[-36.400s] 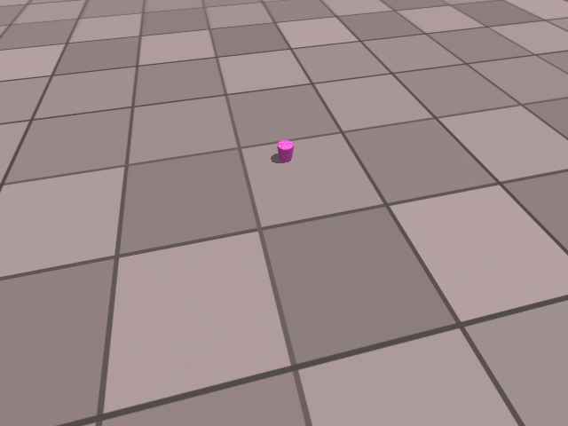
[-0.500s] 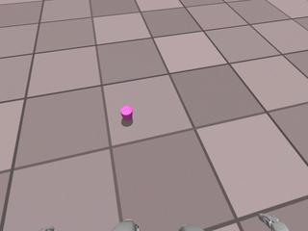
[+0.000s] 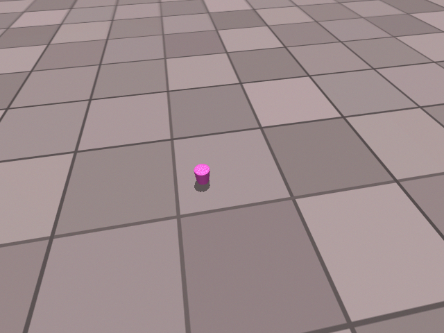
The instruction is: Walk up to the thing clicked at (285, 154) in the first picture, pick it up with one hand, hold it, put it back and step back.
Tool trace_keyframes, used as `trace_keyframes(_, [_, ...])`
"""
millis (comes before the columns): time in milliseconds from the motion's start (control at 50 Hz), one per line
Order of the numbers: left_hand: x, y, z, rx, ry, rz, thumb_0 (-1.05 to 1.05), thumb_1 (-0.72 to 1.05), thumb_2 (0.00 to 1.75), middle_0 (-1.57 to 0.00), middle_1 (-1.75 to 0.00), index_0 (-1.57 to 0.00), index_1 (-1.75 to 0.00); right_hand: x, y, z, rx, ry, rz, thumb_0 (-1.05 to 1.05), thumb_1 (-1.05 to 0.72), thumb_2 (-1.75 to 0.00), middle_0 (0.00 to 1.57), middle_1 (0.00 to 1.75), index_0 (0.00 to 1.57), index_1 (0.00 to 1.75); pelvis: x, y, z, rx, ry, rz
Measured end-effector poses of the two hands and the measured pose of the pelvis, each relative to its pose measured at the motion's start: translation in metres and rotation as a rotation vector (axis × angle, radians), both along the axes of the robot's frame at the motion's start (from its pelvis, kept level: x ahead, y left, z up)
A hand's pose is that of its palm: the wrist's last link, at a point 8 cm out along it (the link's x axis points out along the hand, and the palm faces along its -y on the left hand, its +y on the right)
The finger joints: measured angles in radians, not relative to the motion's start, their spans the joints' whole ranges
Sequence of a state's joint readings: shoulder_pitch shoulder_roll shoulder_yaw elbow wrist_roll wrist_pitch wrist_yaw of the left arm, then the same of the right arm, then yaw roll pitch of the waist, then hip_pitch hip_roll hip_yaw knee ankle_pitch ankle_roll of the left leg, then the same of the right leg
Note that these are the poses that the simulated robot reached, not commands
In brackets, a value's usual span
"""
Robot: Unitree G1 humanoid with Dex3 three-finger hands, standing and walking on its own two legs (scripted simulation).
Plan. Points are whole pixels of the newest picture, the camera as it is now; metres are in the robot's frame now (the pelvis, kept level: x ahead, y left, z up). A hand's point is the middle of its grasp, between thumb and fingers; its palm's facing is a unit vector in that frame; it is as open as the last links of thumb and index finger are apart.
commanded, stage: step back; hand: left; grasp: from above
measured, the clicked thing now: (202, 175) +1.10 +0.16 -0.71
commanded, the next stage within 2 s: stand in 0.74 s
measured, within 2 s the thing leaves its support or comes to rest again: neither
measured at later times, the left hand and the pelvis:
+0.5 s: hand out of the picture +0.09 +0.26 -0.15, palm faces +0.03 -0.92 -0.38, open 7.4 cm; pelvis +0.04 -0.01 -0.01, yaw +1 degrees
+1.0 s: hand out of the picture +0.16 +0.26 -0.14, palm faces -0.05 -0.94 -0.34, open 7.4 cm; pelvis +0.05 +0.01 +0.02, yaw -2 degrees
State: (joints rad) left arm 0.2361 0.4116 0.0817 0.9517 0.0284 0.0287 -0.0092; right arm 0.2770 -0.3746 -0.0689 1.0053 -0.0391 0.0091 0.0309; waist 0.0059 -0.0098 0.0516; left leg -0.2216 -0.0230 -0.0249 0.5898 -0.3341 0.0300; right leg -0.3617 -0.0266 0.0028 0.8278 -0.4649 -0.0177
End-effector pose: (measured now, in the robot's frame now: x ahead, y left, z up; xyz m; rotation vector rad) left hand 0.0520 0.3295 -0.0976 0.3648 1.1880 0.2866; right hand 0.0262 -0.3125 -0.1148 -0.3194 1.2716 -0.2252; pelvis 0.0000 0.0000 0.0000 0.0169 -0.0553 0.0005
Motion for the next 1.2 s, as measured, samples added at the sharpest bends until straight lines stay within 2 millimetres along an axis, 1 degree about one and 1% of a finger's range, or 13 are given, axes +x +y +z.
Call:
trace_keyframes(60, [-0.001,-0.003,-0.001,-0.019,0.011,-0.009,0.01,0.91,0.90,-0.20,-0.30,-0.20,-0.30,0.000,0.001,0.006,0.001,-0.019,0.003,0.00,-0.90,-0.90,0.20,0.30,0.21,0.30,-0.001,-0.004,0.004,-0.007,0.002,-0.004])
trace_keyframes(140, [0.003,-0.015,-0.002,-0.028,0.020,-0.026,0.01,0.91,0.90,-0.20,-0.30,-0.20,-0.30,0.009,-0.009,0.005,0.002,-0.042,-0.006,0.00,-0.90,-0.90,0.20,0.30,0.21,0.30,0.003,-0.012,0.003,-0.012,0.005,-0.018])
trace_keyframes(220, [0.006,-0.029,-0.006,-0.013,-0.002,-0.025,0.01,0.91,0.90,-0.20,-0.30,-0.20,-0.30,0.027,-0.024,-0.005,-0.009,-0.047,-0.005,0.00,-0.90,-0.90,0.20,0.30,0.21,0.30,0.010,-0.022,-0.006,-0.040,-0.001,-0.015])
trace_keyframes(320, [0.005,-0.040,-0.002,-0.031,-0.010,0.011,0.01,0.90,0.90,-0.20,-0.30,-0.20,-0.30,0.057,-0.024,-0.002,-0.005,-0.054,0.036,0.00,-0.90,-0.90,0.20,0.30,0.20,0.30,0.022,-0.023,0.001,-0.032,0.000,-0.001])
trace_keyframes(380, [0.007,-0.039,-0.002,-0.034,0.002,0.021,0.01,0.90,0.90,-0.20,-0.30,-0.20,-0.30,0.075,-0.020,0.000,-0.002,-0.056,0.060,0.00,-0.90,-0.90,0.20,0.30,0.20,0.30,0.031,-0.019,0.002,-0.028,0.003,0.005])
trace_keyframes(440, [0.015,-0.032,-0.007,-0.037,0.017,0.023,0.01,0.90,0.90,-0.20,-0.30,-0.20,-0.30,0.091,-0.011,-0.001,-0.004,-0.059,0.072,0.00,-0.90,-0.90,0.20,0.30,0.20,0.30,0.038,-0.014,0.000,-0.025,0.007,0.012])
trace_keyframes(500, [0.028,-0.023,-0.018,-0.041,0.024,0.020,0.01,0.90,0.90,-0.20,-0.30,-0.20,-0.30,0.106,0.001,-0.004,-0.011,-0.074,0.073,0.00,-0.90,-0.90,0.20,0.30,0.20,0.30,0.044,-0.005,-0.006,-0.014,0.002,0.013])
trace_keyframes(600, [0.052,-0.017,-0.024,-0.049,0.019,-0.001,0.01,0.91,0.90,-0.20,-0.30,-0.20,-0.30,0.127,0.021,-0.002,0.013,-0.117,0.070,0.00,-0.90,-0.90,0.20,0.30,0.21,0.30,0.048,0.001,-0.007,-0.017,0.010,-0.018])
trace_keyframes(740, [0.074,-0.018,-0.015,-0.052,0.007,-0.046,0.01,0.91,0.90,-0.20,-0.30,-0.20,-0.30,0.150,0.035,0.005,0.052,-0.177,0.050,0.00,-0.90,-0.90,0.20,0.30,0.21,0.30,0.054,0.004,0.001,-0.028,0.013,-0.041])
trace_keyframes(840, [0.087,-0.023,-0.007,-0.067,-0.005,-0.070,0.01,0.91,0.90,-0.20,-0.30,-0.20,-0.30,0.147,0.036,0.011,0.062,-0.178,0.038,0.00,-0.90,-0.90,0.20,0.30,0.21,0.30,0.056,0.007,0.009,-0.026,0.002,-0.037])
trace_keyframes(980, [0.099,-0.028,-0.002,-0.088,-0.027,-0.088,0.01,0.91,0.90,-0.20,-0.30,-0.20,-0.30,0.119,0.028,0.016,0.043,-0.124,0.000,0.00,-0.90,-0.90,0.20,0.30,0.21,0.30,0.054,0.009,0.016,-0.022,-0.007,-0.035])
trace_keyframes(1080, [0.098,-0.028,-0.002,-0.096,-0.025,-0.095,0.01,0.91,0.90,-0.20,-0.30,-0.20,-0.30,0.095,0.023,0.018,0.027,-0.081,-0.030,0.00,-0.90,-0.90,0.20,0.30,0.21,0.30,0.050,0.010,0.018,-0.022,-0.009,-0.035])
trace_keyframes(1200, [0.087,-0.027,-0.004,-0.098,0.009,-0.096,0.01,0.91,0.90,-0.20,-0.30,-0.20,-0.30,0.072,0.021,0.016,0.021,-0.040,-0.056,0.00,-0.90,-0.90,0.20,0.30,0.20,0.30,0.047,0.011,0.018,-0.022,-0.003,-0.036])
